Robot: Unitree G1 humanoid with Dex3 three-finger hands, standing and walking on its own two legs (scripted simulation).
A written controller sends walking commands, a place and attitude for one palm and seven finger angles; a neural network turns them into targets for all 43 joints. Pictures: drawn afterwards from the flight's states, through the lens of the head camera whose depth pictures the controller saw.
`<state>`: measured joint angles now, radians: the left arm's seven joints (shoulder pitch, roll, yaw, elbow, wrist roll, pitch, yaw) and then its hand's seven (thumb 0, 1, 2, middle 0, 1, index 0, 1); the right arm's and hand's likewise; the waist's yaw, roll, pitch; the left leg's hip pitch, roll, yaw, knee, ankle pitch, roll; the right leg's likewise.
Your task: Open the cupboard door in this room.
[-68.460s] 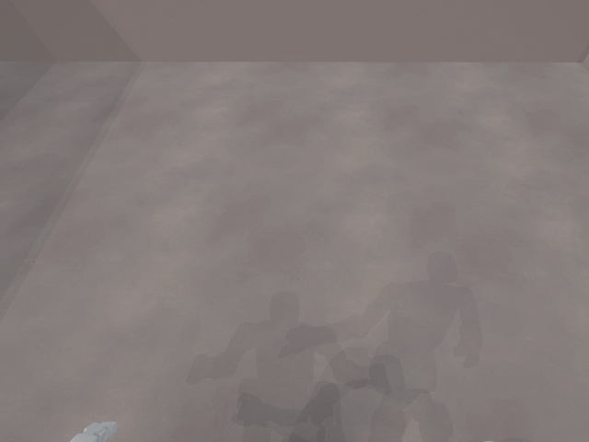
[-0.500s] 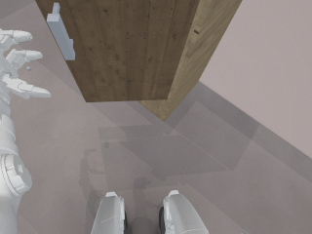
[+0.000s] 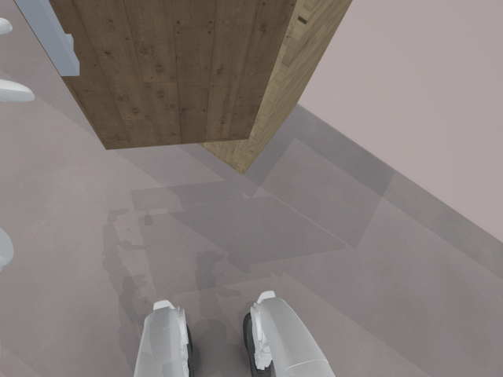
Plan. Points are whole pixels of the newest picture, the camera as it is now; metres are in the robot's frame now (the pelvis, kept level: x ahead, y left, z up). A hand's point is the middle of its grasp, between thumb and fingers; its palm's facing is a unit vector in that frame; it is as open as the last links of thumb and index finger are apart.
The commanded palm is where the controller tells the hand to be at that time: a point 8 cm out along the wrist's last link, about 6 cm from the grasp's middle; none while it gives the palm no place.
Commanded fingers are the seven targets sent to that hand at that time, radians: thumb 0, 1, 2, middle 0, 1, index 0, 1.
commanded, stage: move the hooked fingers beside the handle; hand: left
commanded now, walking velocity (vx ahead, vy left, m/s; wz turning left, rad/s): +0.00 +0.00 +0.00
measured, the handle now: (52, 22) +0.60 +0.21 +0.07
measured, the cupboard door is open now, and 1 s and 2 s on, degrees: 44 44 44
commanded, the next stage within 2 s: slide the fingers in behind the handle in 0.68 s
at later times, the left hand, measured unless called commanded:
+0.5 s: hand out of the picture +0.54 +0.28 +0.07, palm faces +0.06 -1.00 +0.00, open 14.0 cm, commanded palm +0.53 +0.30 +0.07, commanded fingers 0.00 -0.50 0.30 -0.30 -1.20 -0.30 -1.20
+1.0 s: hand (6, 52) +0.55 +0.26 +0.07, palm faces +0.05 -1.00 -0.02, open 14.0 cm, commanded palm +0.53 +0.28 +0.07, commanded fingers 0.00 -0.50 0.30 -0.30 -1.20 -0.30 -1.20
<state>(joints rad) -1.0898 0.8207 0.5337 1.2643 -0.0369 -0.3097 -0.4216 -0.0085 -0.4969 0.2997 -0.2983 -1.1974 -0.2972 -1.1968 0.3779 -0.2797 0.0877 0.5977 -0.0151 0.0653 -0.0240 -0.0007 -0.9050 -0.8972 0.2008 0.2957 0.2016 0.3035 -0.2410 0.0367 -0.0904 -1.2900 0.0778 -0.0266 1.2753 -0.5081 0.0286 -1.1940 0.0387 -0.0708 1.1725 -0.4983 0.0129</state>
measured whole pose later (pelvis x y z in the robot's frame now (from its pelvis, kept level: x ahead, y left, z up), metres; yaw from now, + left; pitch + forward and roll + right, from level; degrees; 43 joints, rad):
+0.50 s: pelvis +0.01 +0.01 +0.00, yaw +0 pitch +29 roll -7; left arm -1.04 0.78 0.52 1.25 -0.05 -0.33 -0.41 -0.01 -0.50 0.30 -0.30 -1.20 -0.30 -1.20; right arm 0.37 -0.28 0.08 0.59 -0.02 0.08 -0.02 0.00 -0.90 -0.90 0.20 0.30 0.20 0.30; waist -0.23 0.03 -0.10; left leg -1.26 0.07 -0.03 1.26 -0.51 0.04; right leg -1.16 0.04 -0.08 1.15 -0.50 0.02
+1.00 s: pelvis +0.00 +0.00 +0.00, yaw +0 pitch +29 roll -6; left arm -1.04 0.74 0.50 1.23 -0.05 -0.34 -0.37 -0.01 -0.50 0.30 -0.30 -1.20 -0.30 -1.20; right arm 0.38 -0.26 0.08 0.61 -0.02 0.08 -0.01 0.00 -0.90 -0.90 0.20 0.30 0.20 0.30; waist -0.23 0.04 -0.10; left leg -1.26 0.08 -0.03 1.26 -0.51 0.02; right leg -1.17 0.04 -0.07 1.16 -0.50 0.01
